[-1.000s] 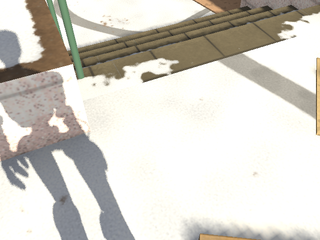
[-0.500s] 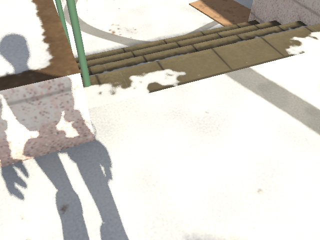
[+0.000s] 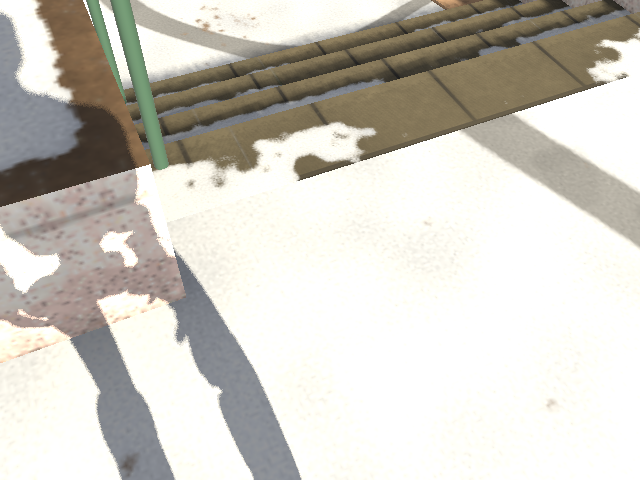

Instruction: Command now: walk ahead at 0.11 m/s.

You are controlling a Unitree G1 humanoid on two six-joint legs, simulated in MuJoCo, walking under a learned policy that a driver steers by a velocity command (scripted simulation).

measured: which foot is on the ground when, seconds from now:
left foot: down 0.00-0.68, up 0.70-1.00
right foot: up 0.00-0.08, down 0.10-0.40, up 0.42-0.64, down 0.66-1.00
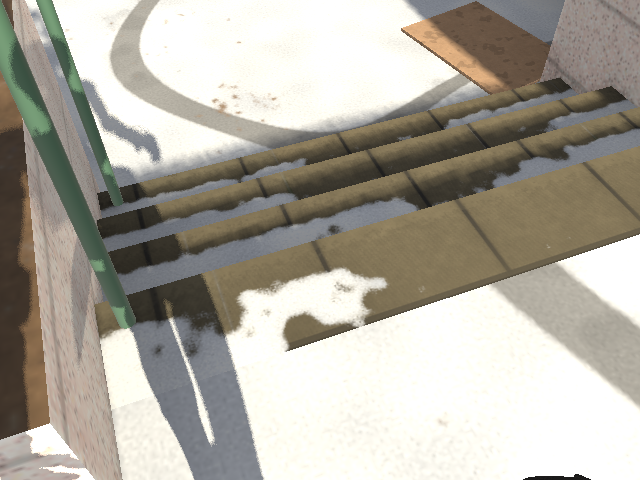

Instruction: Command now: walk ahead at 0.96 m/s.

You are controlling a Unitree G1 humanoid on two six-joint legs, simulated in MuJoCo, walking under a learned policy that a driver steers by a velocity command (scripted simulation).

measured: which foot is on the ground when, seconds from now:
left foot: up 0.00-0.14, down 0.16-0.64, up 0.66-0.98, down 1.00-1.00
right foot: down 0.00-0.16, up 0.18-0.60, down 0.62-0.98, up 1.00-1.00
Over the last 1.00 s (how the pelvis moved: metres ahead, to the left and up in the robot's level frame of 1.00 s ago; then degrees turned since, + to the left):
0.50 -0.10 -0.01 0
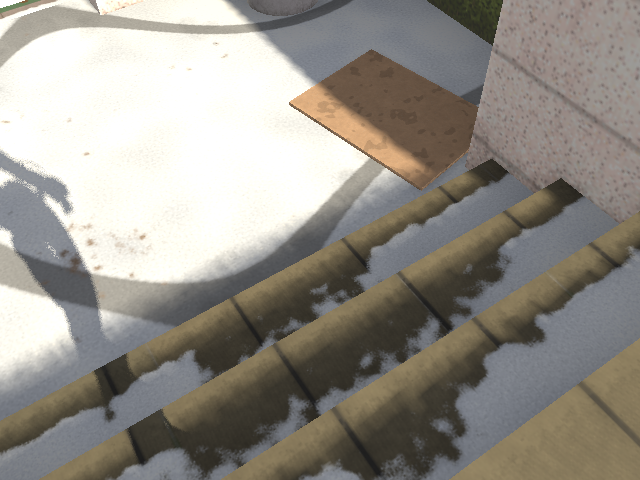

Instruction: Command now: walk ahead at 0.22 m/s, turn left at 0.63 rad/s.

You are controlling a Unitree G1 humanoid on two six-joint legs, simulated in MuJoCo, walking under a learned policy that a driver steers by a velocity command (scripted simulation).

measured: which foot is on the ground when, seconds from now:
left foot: down 0.00-0.56, up 0.58-1.00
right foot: up 0.00-0.54, down 0.56-1.00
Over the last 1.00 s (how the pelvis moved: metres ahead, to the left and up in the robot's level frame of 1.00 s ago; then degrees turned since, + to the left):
0.94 -0.07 -0.01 -7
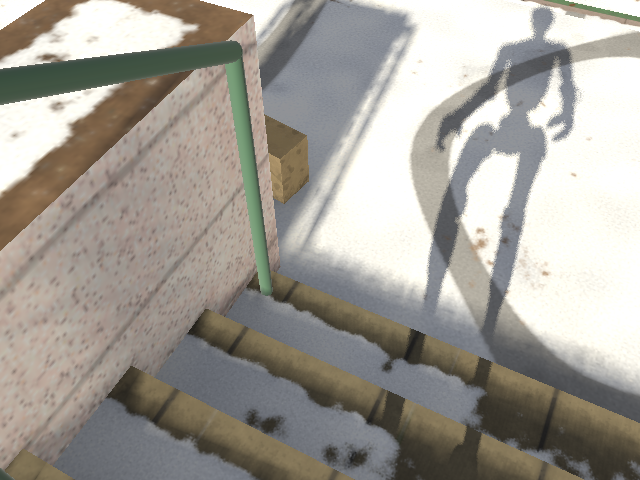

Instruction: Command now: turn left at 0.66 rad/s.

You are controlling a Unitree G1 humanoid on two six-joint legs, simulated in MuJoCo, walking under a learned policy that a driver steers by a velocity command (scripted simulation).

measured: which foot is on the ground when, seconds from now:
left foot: up 0.00-0.08, down 0.10-0.82, up 0.84-1.00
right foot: down 0.00-0.08, up 0.10-0.80, down 0.82-1.00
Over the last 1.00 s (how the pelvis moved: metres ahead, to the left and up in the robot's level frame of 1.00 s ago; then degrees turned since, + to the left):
0.15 -0.09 0.02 56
